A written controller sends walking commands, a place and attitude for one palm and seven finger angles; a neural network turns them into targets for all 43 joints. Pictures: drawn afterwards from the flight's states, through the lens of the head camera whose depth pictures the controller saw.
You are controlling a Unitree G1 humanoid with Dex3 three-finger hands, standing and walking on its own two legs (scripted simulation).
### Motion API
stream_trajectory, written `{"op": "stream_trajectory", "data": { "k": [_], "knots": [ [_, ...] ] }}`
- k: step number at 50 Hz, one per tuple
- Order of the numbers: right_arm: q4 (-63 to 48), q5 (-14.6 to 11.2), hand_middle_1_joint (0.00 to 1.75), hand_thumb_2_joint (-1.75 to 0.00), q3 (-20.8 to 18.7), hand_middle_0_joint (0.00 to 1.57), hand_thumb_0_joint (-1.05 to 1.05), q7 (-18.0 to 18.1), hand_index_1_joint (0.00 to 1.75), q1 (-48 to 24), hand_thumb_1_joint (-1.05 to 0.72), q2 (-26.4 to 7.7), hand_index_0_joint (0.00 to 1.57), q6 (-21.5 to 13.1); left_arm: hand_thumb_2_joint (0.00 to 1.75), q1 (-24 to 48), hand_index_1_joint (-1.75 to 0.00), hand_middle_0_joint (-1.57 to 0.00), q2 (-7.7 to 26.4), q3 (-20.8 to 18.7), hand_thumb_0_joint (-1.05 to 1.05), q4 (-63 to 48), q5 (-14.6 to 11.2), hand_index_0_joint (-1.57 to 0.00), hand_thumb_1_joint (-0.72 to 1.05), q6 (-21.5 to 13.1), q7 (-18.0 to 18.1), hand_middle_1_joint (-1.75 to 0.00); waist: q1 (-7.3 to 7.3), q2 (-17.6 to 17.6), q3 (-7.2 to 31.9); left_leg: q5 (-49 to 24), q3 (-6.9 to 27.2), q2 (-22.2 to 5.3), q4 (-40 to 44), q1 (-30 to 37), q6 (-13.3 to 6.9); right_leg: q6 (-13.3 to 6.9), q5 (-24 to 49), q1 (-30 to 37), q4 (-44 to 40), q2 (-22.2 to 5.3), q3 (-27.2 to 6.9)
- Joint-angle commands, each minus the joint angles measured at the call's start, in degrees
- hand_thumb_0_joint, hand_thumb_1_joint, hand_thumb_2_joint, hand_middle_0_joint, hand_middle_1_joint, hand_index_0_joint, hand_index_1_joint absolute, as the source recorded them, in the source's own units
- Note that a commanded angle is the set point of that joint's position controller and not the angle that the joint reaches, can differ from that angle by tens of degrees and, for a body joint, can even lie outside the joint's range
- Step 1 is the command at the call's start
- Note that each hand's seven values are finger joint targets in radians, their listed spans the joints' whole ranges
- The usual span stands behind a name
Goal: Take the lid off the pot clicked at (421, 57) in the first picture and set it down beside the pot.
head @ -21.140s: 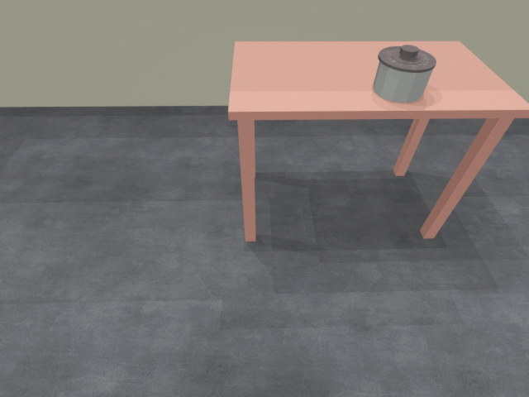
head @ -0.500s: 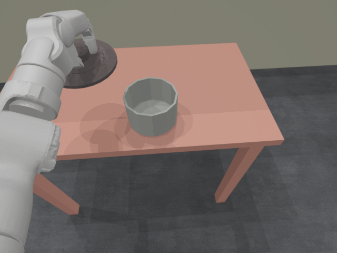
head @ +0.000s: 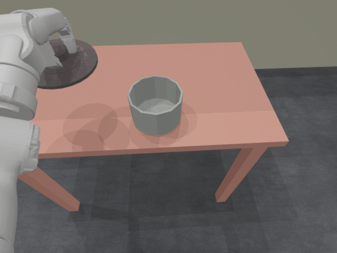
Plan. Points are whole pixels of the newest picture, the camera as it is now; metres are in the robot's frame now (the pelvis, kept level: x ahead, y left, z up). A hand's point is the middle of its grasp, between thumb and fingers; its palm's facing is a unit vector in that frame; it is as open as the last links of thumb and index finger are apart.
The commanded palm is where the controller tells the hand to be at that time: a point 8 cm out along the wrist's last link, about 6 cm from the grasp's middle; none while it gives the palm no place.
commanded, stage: move the lid sideways beside the pot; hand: left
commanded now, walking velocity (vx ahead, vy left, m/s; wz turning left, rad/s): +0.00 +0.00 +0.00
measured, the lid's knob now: (55, 52) +0.52 +0.24 +0.19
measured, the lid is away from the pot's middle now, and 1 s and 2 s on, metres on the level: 0.22 0.23 0.23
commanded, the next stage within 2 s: lower the lid onto the table in 0.28 s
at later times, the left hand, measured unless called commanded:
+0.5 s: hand (46, 55) +0.49 +0.24 +0.21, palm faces -0.34 -0.07 -0.94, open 8.0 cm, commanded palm +0.50 +0.23 +0.28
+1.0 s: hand (52, 69) +0.48 +0.24 +0.18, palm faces -0.37 -0.07 -0.93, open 8.0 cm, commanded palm +0.49 +0.24 +0.25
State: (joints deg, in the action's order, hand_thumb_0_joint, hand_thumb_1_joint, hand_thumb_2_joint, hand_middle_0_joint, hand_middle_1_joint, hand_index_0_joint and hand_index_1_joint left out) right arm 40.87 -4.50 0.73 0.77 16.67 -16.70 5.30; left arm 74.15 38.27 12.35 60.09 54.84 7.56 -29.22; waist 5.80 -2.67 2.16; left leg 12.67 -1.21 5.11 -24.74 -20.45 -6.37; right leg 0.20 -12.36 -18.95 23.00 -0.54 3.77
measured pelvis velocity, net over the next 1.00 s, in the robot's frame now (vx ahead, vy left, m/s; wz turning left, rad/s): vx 0.00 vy -0.01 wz -0.01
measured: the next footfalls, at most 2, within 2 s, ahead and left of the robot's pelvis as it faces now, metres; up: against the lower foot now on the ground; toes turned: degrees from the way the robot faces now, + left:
none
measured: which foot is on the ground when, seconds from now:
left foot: down 0.00-1.00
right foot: down 0.00-1.00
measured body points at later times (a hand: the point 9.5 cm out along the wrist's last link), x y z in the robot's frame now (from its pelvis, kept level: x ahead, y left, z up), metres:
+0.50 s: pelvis +0.00 +0.00 +0.00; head +0.07 +0.00 +0.44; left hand +0.50 +0.24 +0.26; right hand +0.06 -0.27 -0.13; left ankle -0.01 +0.04 -0.74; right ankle -0.02 -0.13 -0.74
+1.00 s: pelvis +0.00 -0.01 +0.00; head +0.06 -0.01 +0.45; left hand +0.50 +0.24 +0.23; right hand +0.05 -0.28 -0.13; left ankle -0.01 +0.04 -0.74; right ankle -0.02 -0.13 -0.74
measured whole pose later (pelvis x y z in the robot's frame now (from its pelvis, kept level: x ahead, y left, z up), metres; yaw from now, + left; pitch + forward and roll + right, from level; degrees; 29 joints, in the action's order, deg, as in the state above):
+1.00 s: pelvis +0.00 -0.01 +0.00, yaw +0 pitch +9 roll -2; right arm 39.6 -4.9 0.7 0.8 16.5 -16.8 7.1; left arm 67.8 40.4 9.5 58.8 54.8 3.7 -28.8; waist 5.8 -2.4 1.5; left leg 13.6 -1.2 4.2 -26.2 -21.1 -5.9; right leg -0.3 -12.5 -19.1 23.1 0.4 3.6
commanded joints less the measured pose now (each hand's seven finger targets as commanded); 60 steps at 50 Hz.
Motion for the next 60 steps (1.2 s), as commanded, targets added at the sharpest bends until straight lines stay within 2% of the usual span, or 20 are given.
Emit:
{"op": "stream_trajectory", "data": {
  "k": [1, 4, 6, 9, 10, 13, 16, 19, 20, 23, 27, 29, 32, 37, 38, 42, 48, 54, 56, 60],
  "knots": [
    [-4.6, 0.0, 0.30, -0.90, -3.1, 0.20, 0.00, 1.0, 0.30, 2.5, -0.90, -9.7, 0.20, -1.5, 1.11, 38.8, -1.04, -0.76, 16.0, -4.5, 0.00, -14.3, 1.3, -0.83, 0.53, -0.7, 3.1, -1.03, 0.75, -1.9, 26.5, -29.3, 7.8, -3.8, -1.8, 22.8, 3.8, -2.9, 13.6, -0.3, -1.3, 2.4, -1.1],
    [-5.0, 0.3, 0.30, -0.90, -3.3, 0.20, 0.00, 1.1, 0.30, 2.1, -0.90, -9.7, 0.20, -1.7, 1.11, 41.2, -1.04, -0.76, 18.7, -6.0, 0.00, -19.3, 1.1, -0.83, 0.53, -2.4, 3.1, -1.03, 0.41, -5.1, 29.7, -32.1, 8.1, -3.9, -2.7, 25.5, 4.0, -3.0, 14.5, 0.2, -0.9, 2.3, -1.4],
    [-4.6, 0.3, 0.30, -0.90, -3.3, 0.20, 0.00, 1.3, 0.30, 2.7, -0.90, -9.5, 0.20, -1.7, 1.11, 39.2, -1.04, -0.76, 17.2, -5.4, 0.00, -17.1, 1.0, -0.83, 0.53, -2.5, 2.9, -1.03, 0.54, -5.0, 28.4, -32.7, 8.2, -4.1, -2.6, 25.9, 4.2, -2.9, 13.5, -1.0, -1.4, 2.5, -1.1],
    [-4.8, -0.1, 0.30, -0.90, -2.8, 0.20, 0.00, 1.3, 0.30, 2.5, -0.90, -10.0, 0.20, -1.1, 1.11, 35.6, -1.04, -0.76, 21.9, -8.6, 0.00, -13.7, 1.0, -0.83, 0.53, -3.1, 2.9, -1.03, -0.06, -3.4, 26.8, -30.0, 7.5, -3.7, -2.3, 21.9, 3.6, -3.1, 14.6, 1.2, -1.0, 2.3, -1.2],
    [-4.8, -0.1, 0.30, -0.90, -2.8, 0.20, 0.00, 1.2, 0.30, 2.1, -0.90, -9.7, 0.20, -1.0, 1.11, 37.2, -1.04, -0.76, 17.9, -5.3, 0.00, -14.9, 0.6, -0.83, 0.53, -2.9, 2.6, -1.03, 0.34, -4.4, 26.7, -31.1, 7.6, -3.7, -2.3, 23.1, 3.8, -3.1, 14.6, 0.1, -1.0, 2.3, -0.9],
    [-5.0, 0.1, 0.30, -0.90, -3.4, 0.20, 0.00, 0.7, 0.30, 2.4, -0.90, -9.6, 0.20, -1.1, 1.11, 37.7, -1.04, -0.76, 14.1, -2.7, 0.00, -17.6, 0.1, -0.83, 0.53, -3.0, 2.0, -1.03, 0.51, -6.9, 26.9, -35.0, 8.2, -4.3, -3.3, 25.5, 4.5, -3.1, 13.9, -2.6, -1.2, 2.3, -0.8],
    [-4.5, -0.1, 0.30, -0.90, -3.3, 0.20, 0.00, 0.7, 0.30, 2.7, -0.90, -9.7, 0.20, -0.6, 1.11, 36.3, -1.04, -0.76, 16.3, -4.8, 0.00, -15.9, 0.1, -0.83, 0.53, -2.8, 1.7, -1.03, 0.82, -3.9, 27.0, -33.7, 8.3, -4.0, -3.4, 25.0, 4.0, -2.8, 13.8, -1.9, -1.2, 2.7, -0.8],
    [-4.6, 0.2, 0.30, -0.90, -3.6, 0.20, 0.00, 0.5, 0.30, 2.4, -0.90, -9.8, 0.20, -0.7, 1.11, 38.8, -1.04, -0.76, 16.1, -4.8, 0.00, -19.7, -0.8, -0.83, 0.53, -3.4, 1.6, -1.03, 0.74, -5.8, 28.2, -35.6, 8.9, -4.2, -3.5, 26.8, 4.4, -2.9, 13.7, -2.6, -1.0, 2.7, -0.7],
    [-3.7, 0.0, 0.30, -0.90, -3.5, 0.20, 0.00, 0.5, 0.30, 2.6, -0.90, -9.8, 0.20, -0.8, 1.11, 38.5, -1.04, -0.76, 12.5, -2.1, 0.00, -14.0, -0.8, -0.83, 0.53, -1.7, 0.9, -1.03, 1.55, -5.1, 26.1, -33.2, 9.2, -3.8, -3.3, 26.4, 4.4, -2.9, 12.5, -3.8, -1.1, 2.8, -0.4],
    [-4.0, 0.3, 0.30, -0.90, -3.5, 0.20, 0.00, 0.4, 0.30, 3.6, -0.90, -10.3, 0.20, -1.1, 1.11, 38.2, -1.04, -0.76, 18.0, -6.8, 0.00, -16.5, -0.7, -0.83, 0.53, -1.6, 1.3, -1.03, 0.21, -3.8, 28.7, -33.8, 8.5, -3.7, -3.2, 25.2, 4.3, -3.2, 14.8, -0.8, -0.9, 2.5, -0.6],
    [-3.8, 0.1, 0.30, -0.90, -3.5, 0.20, 0.00, 0.2, 0.30, 3.2, -0.90, -9.8, 0.20, -1.0, 1.11, 37.8, -1.04, -0.76, 14.1, -3.8, 0.00, -15.0, 0.3, -0.83, 0.53, -1.3, 1.7, -1.03, 0.59, -2.8, 27.4, -34.4, 8.8, -3.9, -3.2, 25.0, 4.6, -2.9, 14.5, -1.8, -0.6, 2.9, -0.4],
    [-4.6, 0.4, 0.30, -0.90, -3.4, 0.20, 0.00, 0.1, 0.30, 3.0, -0.90, -10.1, 0.20, -0.9, 1.11, 36.2, -1.04, -0.76, 19.6, -8.4, 0.00, -15.9, 1.1, -0.83, 0.53, -2.1, 2.6, -1.03, -0.34, -2.7, 29.5, -35.8, 8.4, -3.8, -3.6, 24.3, 4.4, -3.0, 16.5, 0.6, 0.0, 2.8, -1.0],
    [-5.0, 0.2, 0.30, -0.90, -3.1, 0.20, 0.00, 0.1, 0.30, 2.7, -0.90, -9.7, 0.20, -0.6, 1.11, 34.7, -1.04, -0.76, 17.5, -6.7, 0.00, -13.2, 1.0, -0.83, 0.53, -2.0, 2.9, -1.03, -0.21, -2.3, 28.0, -34.1, 8.0, -3.6, -2.9, 22.4, 4.3, -3.0, 16.5, 0.8, 0.0, 2.6, -0.8],
    [-6.3, 0.4, 0.30, -0.90, -3.3, 0.20, 0.00, 0.0, 0.30, 2.2, -0.90, -9.4, 0.20, -0.6, 1.11, 33.6, -1.04, -0.76, 19.9, -8.9, 0.00, -16.4, 1.9, -0.83, 0.53, -2.6, 3.9, -1.03, -0.73, -4.4, 29.8, -37.2, 8.2, -4.0, -3.5, 24.3, 4.4, -3.1, 16.9, 0.9, 0.3, 2.6, -1.3],
    [-6.3, 0.5, 0.30, -0.90, -3.4, 0.20, 0.00, 0.0, 0.30, 2.6, -0.90, -9.4, 0.20, -0.5, 1.11, 32.7, -1.04, -0.76, 17.5, -7.0, 0.00, -15.7, 1.4, -0.83, 0.53, -2.8, 3.7, -1.03, -0.42, -4.5, 29.3, -37.4, 8.1, -4.1, -3.7, 24.1, 4.4, -3.2, 16.8, 0.3, 0.1, 2.4, -1.3],
    [-6.3, 0.0, 0.30, -0.90, -3.2, 0.20, 0.00, 0.4, 0.30, 2.5, -0.90, -9.8, 0.20, -0.1, 1.11, 29.9, -1.04, -0.76, 21.1, -9.9, 0.00, -12.8, 0.8, -0.83, 0.53, -2.7, 3.9, -1.03, -0.55, -0.1, 28.0, -30.8, 6.7, -3.4, -3.0, 19.8, 2.8, -2.8, 18.3, 3.7, 0.0, 2.3, -1.6],
    [-6.4, 0.0, 0.30, -0.90, -3.5, 0.20, 0.00, 0.8, 0.30, 2.2, -0.90, -9.7, 0.20, -0.1, 1.11, 31.1, -1.04, -0.76, 19.2, -7.7, 0.00, -18.2, -0.1, -0.83, 0.53, -4.5, 3.9, -1.03, -0.18, -4.5, 28.7, -32.0, 6.6, -3.8, -3.6, 22.5, 2.5, -2.9, 17.9, 2.3, -0.7, 1.9, -1.9],
    [-4.8, -0.5, 0.30, -0.90, -3.1, 0.20, 0.00, 1.4, 0.30, 2.7, -0.90, -10.1, 0.20, 0.3, 1.11, 27.2, -1.04, -0.76, 19.2, -7.6, 0.00, -10.6, -0.6, -0.83, 0.53, -5.2, 4.3, -1.03, 0.78, -2.6, 22.8, -23.1, 5.8, -3.6, -2.9, 17.9, 1.6, -2.8, 14.5, 0.6, -1.0, 2.3, -1.5],
    [-4.8, -0.8, 0.30, -0.90, -3.0, 0.20, 0.00, 1.8, 0.30, 2.4, -0.90, -10.1, 0.20, 0.1, 1.11, 29.3, -1.04, -0.76, 19.0, -6.7, 0.00, -11.9, -0.9, -0.83, 0.53, -5.3, 4.5, -1.03, 0.96, -1.5, 23.5, -19.2, 5.5, -3.4, -2.0, 17.0, 1.2, -2.7, 13.7, 1.7, -1.3, 2.1, -1.7],
    [-3.9, -0.4, 0.30, -0.90, -3.4, 0.20, 0.00, 2.2, 0.30, 3.4, -0.90, -10.2, 0.20, -0.9, 1.11, 33.4, -1.04, -0.76, 17.5, -5.3, 0.00, -16.4, -0.8, -0.83, 0.53, -6.6, 5.0, -1.03, 1.45, -5.7, 26.8, -23.2, 6.6, -4.2, -3.1, 22.2, 2.0, -2.7, 12.5, -1.2, -1.0, 2.4, -1.5]
  ]
}}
